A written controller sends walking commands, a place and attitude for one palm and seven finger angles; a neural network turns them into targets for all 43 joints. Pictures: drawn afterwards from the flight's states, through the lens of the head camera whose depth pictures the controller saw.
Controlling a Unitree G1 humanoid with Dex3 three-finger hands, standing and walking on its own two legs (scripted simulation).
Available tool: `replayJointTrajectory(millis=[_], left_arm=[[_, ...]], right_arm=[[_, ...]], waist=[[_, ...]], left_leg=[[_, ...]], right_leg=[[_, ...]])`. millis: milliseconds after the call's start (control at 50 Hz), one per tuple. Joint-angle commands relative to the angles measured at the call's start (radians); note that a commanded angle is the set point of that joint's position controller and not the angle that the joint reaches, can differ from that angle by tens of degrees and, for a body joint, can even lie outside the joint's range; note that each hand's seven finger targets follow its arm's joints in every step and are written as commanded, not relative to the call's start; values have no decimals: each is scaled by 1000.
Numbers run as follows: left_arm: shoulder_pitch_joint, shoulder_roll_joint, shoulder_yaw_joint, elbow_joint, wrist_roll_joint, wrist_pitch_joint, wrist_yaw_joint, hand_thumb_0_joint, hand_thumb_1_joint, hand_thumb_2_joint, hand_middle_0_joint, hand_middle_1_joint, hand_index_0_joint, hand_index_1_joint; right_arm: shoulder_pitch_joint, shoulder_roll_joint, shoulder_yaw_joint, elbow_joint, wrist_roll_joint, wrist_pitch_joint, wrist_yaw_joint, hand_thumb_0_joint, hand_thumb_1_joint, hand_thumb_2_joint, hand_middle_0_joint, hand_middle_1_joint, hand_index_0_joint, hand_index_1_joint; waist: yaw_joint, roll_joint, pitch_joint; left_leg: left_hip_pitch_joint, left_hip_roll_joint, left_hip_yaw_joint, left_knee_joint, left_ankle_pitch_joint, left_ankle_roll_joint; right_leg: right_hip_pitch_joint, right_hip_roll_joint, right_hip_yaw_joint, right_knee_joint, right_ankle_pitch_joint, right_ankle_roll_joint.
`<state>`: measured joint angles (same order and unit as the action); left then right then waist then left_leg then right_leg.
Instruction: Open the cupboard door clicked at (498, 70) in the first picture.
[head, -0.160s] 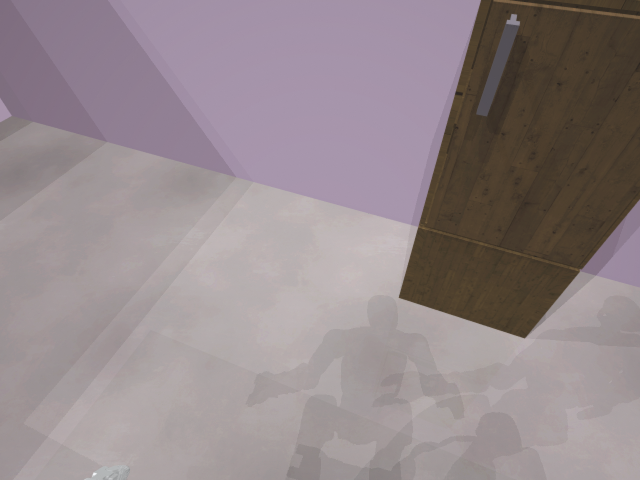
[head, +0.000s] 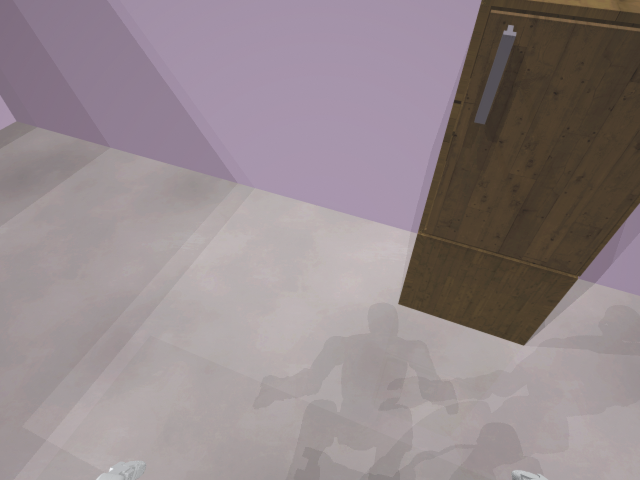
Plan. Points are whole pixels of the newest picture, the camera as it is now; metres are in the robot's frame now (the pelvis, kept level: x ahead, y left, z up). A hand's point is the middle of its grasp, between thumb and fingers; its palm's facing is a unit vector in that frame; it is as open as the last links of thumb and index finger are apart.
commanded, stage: stand and wait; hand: left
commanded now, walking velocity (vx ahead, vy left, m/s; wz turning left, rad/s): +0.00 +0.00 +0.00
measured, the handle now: (494, 76) +0.82 -0.29 +0.14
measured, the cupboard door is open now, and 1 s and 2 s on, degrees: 0 0 0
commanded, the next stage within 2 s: look at it before walking up in 0.76 s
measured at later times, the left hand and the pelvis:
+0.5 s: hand out of the picture +0.05 +0.24 -0.15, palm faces -0.02 -0.94 -0.35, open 7.4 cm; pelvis -0.01 -0.01 +0.00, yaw +0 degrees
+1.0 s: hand out of the picture +0.06 +0.24 -0.15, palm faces -0.03 -0.94 -0.34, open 7.4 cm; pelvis -0.02 -0.01 +0.01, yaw +0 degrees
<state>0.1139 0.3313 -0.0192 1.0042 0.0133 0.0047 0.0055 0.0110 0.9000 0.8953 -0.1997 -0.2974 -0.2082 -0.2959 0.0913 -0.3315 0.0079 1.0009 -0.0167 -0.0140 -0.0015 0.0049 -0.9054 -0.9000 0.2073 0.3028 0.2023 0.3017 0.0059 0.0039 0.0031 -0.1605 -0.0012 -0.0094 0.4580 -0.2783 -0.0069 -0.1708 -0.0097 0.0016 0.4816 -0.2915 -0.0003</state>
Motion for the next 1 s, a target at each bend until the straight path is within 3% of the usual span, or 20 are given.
replayJointTrajectory(millis=[0,280,760,860,980], left_arm=[[-39,215,59,-61,-3,-28,11,0,900,900,-200,-300,-200,-300],[-28,216,60,-23,-5,-31,8,0,900,900,-200,-300,-200,-300],[-23,216,54,13,-3,-30,3,0,900,900,-200,-300,-200,-300],[-21,214,54,11,-3,-33,5,0,900,900,-200,-300,-200,-300],[-21,213,54,15,-3,-31,5,0,900,900,-200,-300,-200,-300]], right_arm=[[-46,-203,-52,-51,0,-21,-17,0,-900,-900,200,300,200,300],[-34,-202,-47,-8,4,-20,-17,0,-900,-900,200,300,200,300],[-12,-206,-41,44,6,-19,-11,0,-900,-900,200,300,200,300],[-10,-208,-41,46,7,-22,-12,0,-900,-900,200,300,200,300],[-13,-208,-40,46,8,-22,-13,0,-900,-900,200,300,200,300]], waist=[[-4,-13,-62],[-5,-8,-63],[-2,-10,-8],[-5,-14,-39],[-3,3,-35]], left_leg=[[21,105,-68,-66,296,43],[32,108,-74,-95,253,35],[9,111,-89,-140,158,30],[31,116,-88,-134,212,31],[27,119,-89,-143,215,31]], right_leg=[[25,-106,86,-69,301,-38],[46,-113,104,-116,279,-41],[3,-109,119,-175,118,-35],[23,-111,113,-159,198,-36],[32,-110,106,-156,203,-33]])
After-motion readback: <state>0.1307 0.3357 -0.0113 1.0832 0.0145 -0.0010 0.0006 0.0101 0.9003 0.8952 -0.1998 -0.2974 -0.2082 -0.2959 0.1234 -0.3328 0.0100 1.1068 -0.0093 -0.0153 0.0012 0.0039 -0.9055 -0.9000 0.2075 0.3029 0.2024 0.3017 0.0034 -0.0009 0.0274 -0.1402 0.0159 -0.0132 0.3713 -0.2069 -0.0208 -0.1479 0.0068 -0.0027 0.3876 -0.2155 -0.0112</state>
